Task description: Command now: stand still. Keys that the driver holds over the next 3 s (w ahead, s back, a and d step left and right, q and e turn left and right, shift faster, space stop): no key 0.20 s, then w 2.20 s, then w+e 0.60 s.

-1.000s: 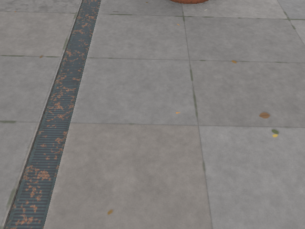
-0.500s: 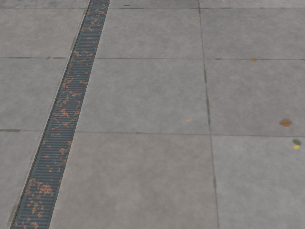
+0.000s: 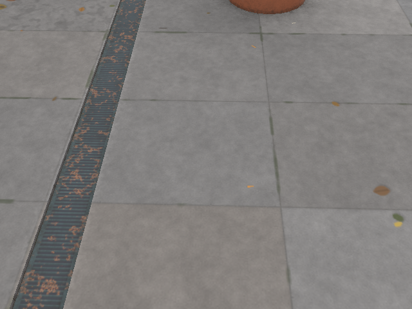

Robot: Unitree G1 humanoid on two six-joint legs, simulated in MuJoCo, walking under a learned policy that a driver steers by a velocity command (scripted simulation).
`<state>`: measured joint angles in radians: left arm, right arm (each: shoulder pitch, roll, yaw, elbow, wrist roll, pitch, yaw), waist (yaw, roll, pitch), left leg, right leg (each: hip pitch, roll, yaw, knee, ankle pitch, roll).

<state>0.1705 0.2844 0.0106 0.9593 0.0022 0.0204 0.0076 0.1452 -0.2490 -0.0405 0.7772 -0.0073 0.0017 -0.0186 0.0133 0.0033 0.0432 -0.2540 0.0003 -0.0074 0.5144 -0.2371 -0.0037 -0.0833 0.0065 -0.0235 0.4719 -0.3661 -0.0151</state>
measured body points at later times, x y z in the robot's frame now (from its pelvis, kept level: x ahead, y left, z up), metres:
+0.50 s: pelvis +0.05 +0.04 -0.01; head +0.06 +0.06 +0.44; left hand +0.03 +0.32 -0.16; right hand +0.17 -0.24 -0.12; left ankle +0.08 +0.14 -0.74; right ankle -0.07 -0.11 -0.73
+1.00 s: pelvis +0.28 +0.03 -0.02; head +0.32 +0.02 +0.43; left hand +0.52 +0.25 -0.10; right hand +0.21 -0.24 -0.15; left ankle +0.08 +0.14 -0.73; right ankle +0.44 -0.08 -0.74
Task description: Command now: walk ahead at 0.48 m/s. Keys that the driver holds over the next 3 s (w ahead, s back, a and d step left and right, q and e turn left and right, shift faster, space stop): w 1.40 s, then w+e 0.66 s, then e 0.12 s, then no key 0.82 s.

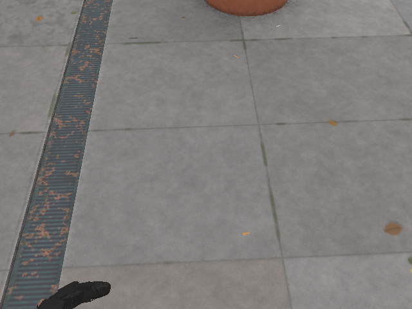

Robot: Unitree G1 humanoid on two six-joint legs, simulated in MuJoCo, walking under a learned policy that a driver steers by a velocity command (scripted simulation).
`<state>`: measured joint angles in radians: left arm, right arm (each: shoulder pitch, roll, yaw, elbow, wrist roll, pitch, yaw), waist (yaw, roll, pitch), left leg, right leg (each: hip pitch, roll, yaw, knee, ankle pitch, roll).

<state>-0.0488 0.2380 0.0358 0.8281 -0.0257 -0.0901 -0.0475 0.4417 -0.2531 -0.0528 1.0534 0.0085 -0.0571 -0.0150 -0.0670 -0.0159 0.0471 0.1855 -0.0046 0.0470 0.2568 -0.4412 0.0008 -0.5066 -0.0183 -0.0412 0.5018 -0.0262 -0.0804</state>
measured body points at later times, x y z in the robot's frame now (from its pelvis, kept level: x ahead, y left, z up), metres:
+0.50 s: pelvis +0.28 +0.00 +0.02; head +0.31 +0.01 +0.47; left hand +0.24 +0.27 -0.12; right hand +0.49 -0.23 -0.08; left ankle +0.46 +0.13 -0.69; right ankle +0.15 -0.11 -0.72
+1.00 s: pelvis +0.56 +0.03 +0.02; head +0.58 +0.03 +0.47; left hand +0.75 +0.27 -0.08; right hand +0.54 -0.24 -0.12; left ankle +0.46 +0.13 -0.72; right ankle +0.75 -0.12 -0.68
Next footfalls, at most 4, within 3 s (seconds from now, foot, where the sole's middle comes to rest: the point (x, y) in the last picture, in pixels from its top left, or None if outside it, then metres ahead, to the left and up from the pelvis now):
0.56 left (164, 298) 0.50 0.13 -0.76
1.10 right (229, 208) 0.81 -0.11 -0.76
1.64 left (164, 146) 1.11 0.13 -0.76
2.16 right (236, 107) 1.31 -0.19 -0.76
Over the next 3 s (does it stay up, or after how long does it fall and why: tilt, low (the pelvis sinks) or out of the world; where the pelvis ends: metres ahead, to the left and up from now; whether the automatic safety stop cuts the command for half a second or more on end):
stays up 1.35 -0.08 0.02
